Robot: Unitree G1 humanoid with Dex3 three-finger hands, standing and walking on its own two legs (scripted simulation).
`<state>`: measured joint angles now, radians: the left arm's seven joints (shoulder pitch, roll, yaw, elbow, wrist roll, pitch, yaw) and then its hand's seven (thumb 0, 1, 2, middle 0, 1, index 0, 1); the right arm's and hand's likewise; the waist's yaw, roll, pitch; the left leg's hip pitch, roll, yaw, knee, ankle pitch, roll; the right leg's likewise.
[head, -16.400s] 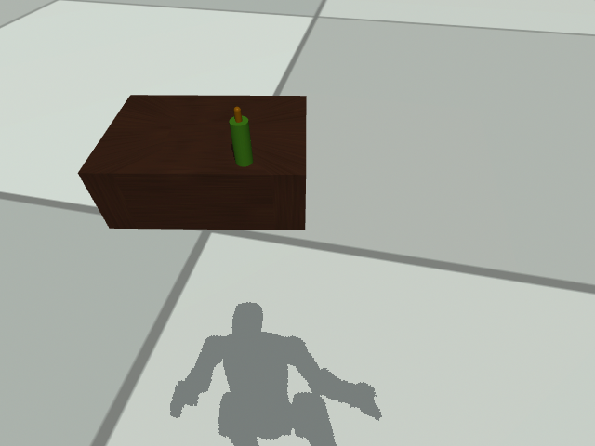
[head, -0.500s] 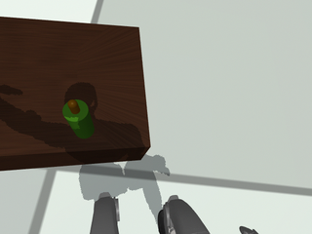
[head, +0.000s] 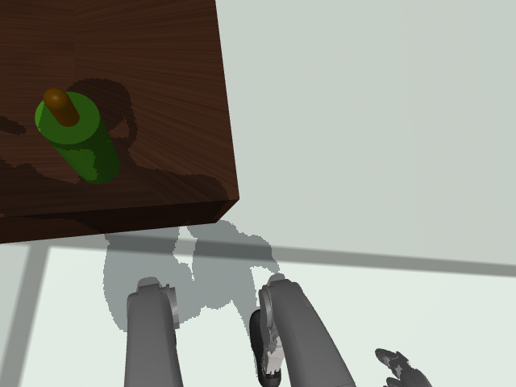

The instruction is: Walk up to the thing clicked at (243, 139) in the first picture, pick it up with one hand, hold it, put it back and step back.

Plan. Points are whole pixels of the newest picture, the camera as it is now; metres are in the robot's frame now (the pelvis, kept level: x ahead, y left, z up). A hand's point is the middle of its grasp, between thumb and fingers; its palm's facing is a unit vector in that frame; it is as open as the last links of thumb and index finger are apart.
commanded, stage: close in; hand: left
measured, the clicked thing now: (81, 138) +0.48 +0.23 -0.11
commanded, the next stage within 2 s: rest palm in 0.94 s
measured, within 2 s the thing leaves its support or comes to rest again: neither
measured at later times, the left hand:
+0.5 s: hand (37, 105) +0.51 +0.28 -0.07, palm faces +0.30 -0.95 -0.01, open 17.7 cm
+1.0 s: hand (70, 115) +0.51 +0.24 -0.10, palm faces +0.23 -0.97 +0.00, open 17.7 cm
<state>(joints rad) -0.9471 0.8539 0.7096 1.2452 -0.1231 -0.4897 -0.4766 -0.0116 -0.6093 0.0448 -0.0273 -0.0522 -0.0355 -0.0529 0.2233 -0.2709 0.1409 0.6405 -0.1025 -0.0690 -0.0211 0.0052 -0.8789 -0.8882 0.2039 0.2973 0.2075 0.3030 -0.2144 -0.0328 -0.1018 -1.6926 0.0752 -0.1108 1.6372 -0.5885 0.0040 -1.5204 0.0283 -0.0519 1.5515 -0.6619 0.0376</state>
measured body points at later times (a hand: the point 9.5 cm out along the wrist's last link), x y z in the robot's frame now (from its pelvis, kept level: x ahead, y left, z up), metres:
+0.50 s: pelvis -0.04 -0.03 -0.10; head +0.19 +0.03 +0.28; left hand +0.49 +0.33 -0.07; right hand +0.00 -0.29 -0.22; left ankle +0.05 +0.11 -0.53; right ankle +0.03 -0.16 -0.53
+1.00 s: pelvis -0.03 -0.03 -0.10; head +0.20 +0.03 +0.28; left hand +0.49 +0.30 -0.09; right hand +0.05 -0.29 -0.22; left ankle +0.05 +0.11 -0.53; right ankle +0.03 -0.16 -0.53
